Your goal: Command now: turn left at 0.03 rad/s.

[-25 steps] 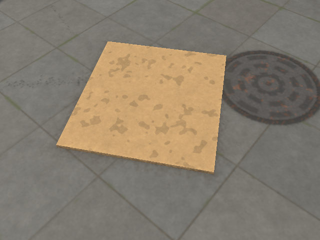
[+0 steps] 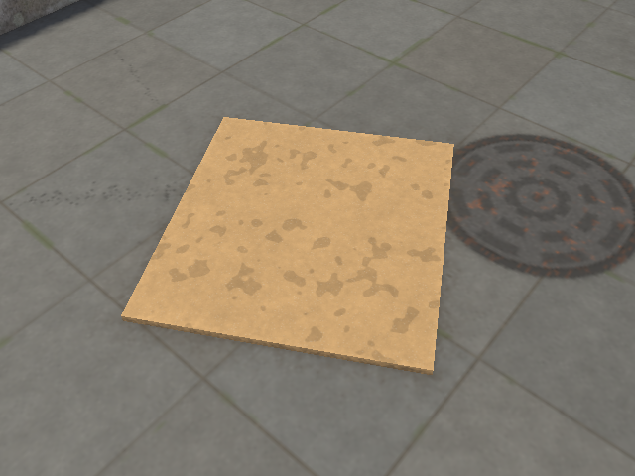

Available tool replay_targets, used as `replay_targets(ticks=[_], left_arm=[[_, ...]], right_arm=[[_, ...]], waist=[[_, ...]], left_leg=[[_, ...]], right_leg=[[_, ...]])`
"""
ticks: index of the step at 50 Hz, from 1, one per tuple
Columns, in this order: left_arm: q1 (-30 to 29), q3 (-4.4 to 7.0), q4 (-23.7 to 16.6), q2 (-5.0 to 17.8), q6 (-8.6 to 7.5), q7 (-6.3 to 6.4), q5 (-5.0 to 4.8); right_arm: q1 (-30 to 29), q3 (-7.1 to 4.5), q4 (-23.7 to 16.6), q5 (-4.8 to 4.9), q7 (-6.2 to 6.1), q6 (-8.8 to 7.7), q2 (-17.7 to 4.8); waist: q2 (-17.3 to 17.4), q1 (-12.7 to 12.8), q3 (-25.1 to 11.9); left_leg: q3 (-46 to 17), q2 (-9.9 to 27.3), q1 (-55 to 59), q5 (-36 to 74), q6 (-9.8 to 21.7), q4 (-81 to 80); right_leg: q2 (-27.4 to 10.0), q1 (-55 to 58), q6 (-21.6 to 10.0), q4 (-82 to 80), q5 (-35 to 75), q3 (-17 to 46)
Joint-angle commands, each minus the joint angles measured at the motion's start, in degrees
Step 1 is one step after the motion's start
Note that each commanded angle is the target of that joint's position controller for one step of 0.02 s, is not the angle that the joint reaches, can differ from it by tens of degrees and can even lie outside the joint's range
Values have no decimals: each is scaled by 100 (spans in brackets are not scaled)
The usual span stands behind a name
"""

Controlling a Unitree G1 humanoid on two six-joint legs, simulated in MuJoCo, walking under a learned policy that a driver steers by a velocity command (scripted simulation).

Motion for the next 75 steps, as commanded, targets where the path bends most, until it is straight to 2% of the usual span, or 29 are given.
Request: replay_targets(ticks=[1, 10, 13, 16, 20, 22, 24, 25, 28, 30, 34, 39, 42, 43, 44, 45, 47, 48, 51, 54, 59, 64, 68, 69, 70, 71, 72, 73, 75], left_arm=[[-61, 130, -179, 702, -66, 56, -6], [-45, 90, 116, 624, -33, 88, -22], [85, 140, 217, 715, 13, 118, -112], [365, 178, 234, 846, -133, 112, -183], [386, 271, 245, 1079, -279, 51, -216], [-365, 198, -40, 817, -273, 1, -237], [-819, 95, -503, 429, -470, 7, -204], [-719, 168, -458, 677, -542, -8, -279], [-584, 174, -365, 595, -632, -138, -301], [-676, 155, -410, 419, -604, -243, -251], [-1443, -24, -739, 27, -489, -353, -209], [-1726, 44, -1038, 404, -405, -399, -229], [-460, 305, -780, 808, -367, -427, -228], [380, 467, -545, 1051, -308, -384, -253], [1068, 635, -494, 1589, -252, -291, -213], [1035, 572, -541, 1567, -254, -289, -228], [501, 400, -601, 1016, -402, -291, -124], [89, 359, -695, 903, -474, -324, -94], [-385, 306, -892, 751, -518, -299, -54], [-26, 340, -837, 888, -524, -167, -117], [578, 396, -749, 1034, -419, -13, -179], [1076, 391, -618, 971, -278, 37, -245], [929, 374, -718, 900, -186, 64, -182], [1170, 260, -791, 572, -229, -5, -172], [1486, 124, -895, 316, -279, -55, -284], [1225, 174, -954, 635, -262, -15, -272], [945, 281, -1039, 999, -227, 12, -316], [659, 322, -1065, 1103, -177, 34, -263], [478, 356, -1158, 862, -126, -11, -214]], right_arm=[[-119, -156, -162, 14, -34, -76, -585], [95, -152, 441, 34, -84, -116, -634], [265, -177, 610, 115, -112, -107, -671], [144, -142, 541, 171, -81, -330, -529], [198, -113, 557, 245, 78, -614, -331], [1184, -189, 1009, 248, 99, -648, -474], [2328, -456, 1321, 212, 166, -716, -1487], [2091, -309, 1238, 96, 181, -781, -1031], [1706, -163, 1116, 116, 209, -802, -649], [1752, -66, 1149, 80, 169, -692, -404], [1533, -78, 1035, 30, 3, -645, -704], [1601, -179, 1107, 139, 2, -708, -949], [1384, -244, 964, 49, -38, -554, -1108], [1402, -221, 871, 17, -71, -511, -1083], [1680, -101, 626, -69, -39, -577, -714], [1854, 82, 565, -16, 61, -799, -200], [802, -113, 182, 337, 143, -1108, -961], [642, -129, 155, 259, 89, -1141, -936], [835, -213, 107, 59, 6, -924, -860], [293, -213, -184, -72, -43, -783, -753], [-863, -122, -606, -19, 14, -847, -523], [-1530, -117, -954, 90, 165, -941, -693], [-467, -287, -777, 89, 154, -1049, -1077], [251, -409, -693, -51, 136, -1092, -1442], [1277, -583, -438, 29, 105, -957, -1749], [1268, -458, -445, 124, 114, -873, -1237], [879, -402, -522, 123, 90, -820, -1094], [505, -335, -615, 103, 66, -776, -856], [161, -255, -548, 5, 64, -737, -619]], waist=[[-153, -2, -181], [-34, -8, -115], [-177, -11, 76], [-541, 94, 663], [-1109, -112, 665], [-735, -629, 512], [1647, -936, 190], [966, -740, 233], [326, -447, 339], [462, -389, 286], [418, -475, 501], [485, -301, 561], [609, 457, -401], [474, 826, -839], [-650, 790, -1473], [-1499, 492, -2284], [-732, 471, -920], [-64, 193, -470], [-231, -293, -295], [-264, -205, -44], [-398, 242, -19], [-443, 450, -37], [-796, -168, -586], [-123, -341, -1517], [1185, -635, -2628], [1177, -666, -2440], [881, -546, -1695], [352, -512, -1035], [453, -233, -384]], left_leg=[[-214, 226, 58, 1002, 129, -406], [-148, 208, 52, 1084, 46, -449], [69, -43, -395, -1515, 220, -233], [53, 13, -1269, -1922, 354, 220], [336, 65, -880, -915, 511, 699], [81, 128, 833, -403, 654, -440], [-3364, 1988, 2234, -563, 1622, -1775], [-3505, 2187, 2373, -52, 1760, -1686], [-2072, 1822, 2525, 1232, 1319, -1670], [-1226, 1509, 2219, 1988, 1089, -1828], [-89, 1113, 895, 1861, 935, -2300], [433, 1487, 1222, 2768, 783, -2229], [875, 1434, 1519, 5641, 501, -226], [960, 1247, 834, 5461, 339, 1066], [1048, 662, -1246, 3217, 41, 3261], [156, -343, -2547, -1302, -86, 5008], [-447, 260, -3282, -678, 289, 5214], [-416, 505, -3007, -282, 311, 4698], [-451, 826, -2119, 34, 179, 3739], [-249, 759, -2297, 654, -149, 2801], [-154, 330, -2005, 2268, -332, 691], [-334, 116, -2128, 1808, -243, -243], [-208, 75, -368, 1310, 193, -700], [-927, 885, 1717, 1477, 731, -210], [-2822, 2081, 3843, 188, 1515, -551], [-3441, 2369, 3715, -748, 1273, -1054], [-3174, 2386, 2968, -830, 1152, -1127], [-2435, 2104, 2188, -195, 1043, -1212], [-1435, 1600, 1041, 318, 844, -1519]], right_leg=[[-189, -51, -103, -530, 895, 210], [-110, 15, -153, -545, 928, 152], [-22, -276, -413, -588, -1700, 204], [-625, -398, -872, -1071, -2917, 1197], [-1508, -581, -1357, -1767, -2680, 2397], [-796, -1524, -849, -954, -1584, 1276], [396, -3207, -173, 2314, -1104, -148], [177, -3782, -248, 3359, -1545, 359], [-348, -4368, -495, 3708, -431, 355], [-466, -3989, -423, 3218, 60, 146], [-222, -2757, -200, 1426, 1263, -274], [-2, -2031, -602, 479, 1601, -284], [531, -472, -975, 590, 1166, -616], [604, 792, -1134, 519, 1086, -442], [-621, 2785, -1762, 328, 264, 1753], [-1778, 3522, -2535, -1162, -1191, 4854], [-1462, 2170, -2005, -1633, -902, 3869], [-1203, 1187, -1887, -1708, -92, 3177], [-726, -119, -1772, -1950, 820, 2262], [-546, -644, -1810, -2102, 1062, 1825], [-230, -652, -1414, -1851, 1021, 1573], [-511, 433, -1347, -1229, 873, 2318], [-362, 539, -1074, -130, 2030, 2498], [43, -452, -796, 1201, 1951, 2232], [659, -2239, -323, 3014, 253, 1319], [482, -2866, -326, 3687, -1641, 1206], [177, -3195, -280, 4159, -1231, 1076], [-66, -3190, -177, 4126, -871, 840], [-354, -2877, -127, 3745, -520, 662]])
